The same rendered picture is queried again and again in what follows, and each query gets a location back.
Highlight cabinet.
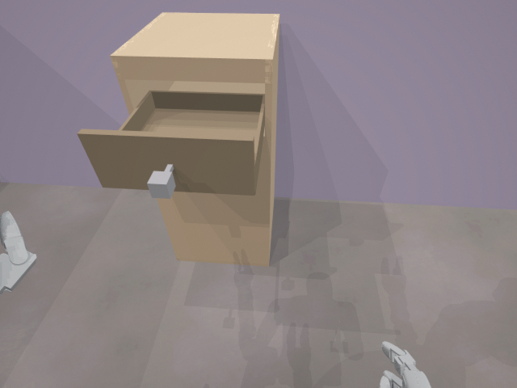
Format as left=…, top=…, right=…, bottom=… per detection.
left=110, top=12, right=280, bottom=267

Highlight robot left hand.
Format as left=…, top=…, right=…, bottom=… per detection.
left=0, top=176, right=36, bottom=296

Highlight drawer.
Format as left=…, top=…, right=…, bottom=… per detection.
left=77, top=91, right=265, bottom=196

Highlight handle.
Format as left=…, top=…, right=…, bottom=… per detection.
left=147, top=164, right=176, bottom=199

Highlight robot right hand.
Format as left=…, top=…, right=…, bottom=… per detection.
left=380, top=341, right=431, bottom=388

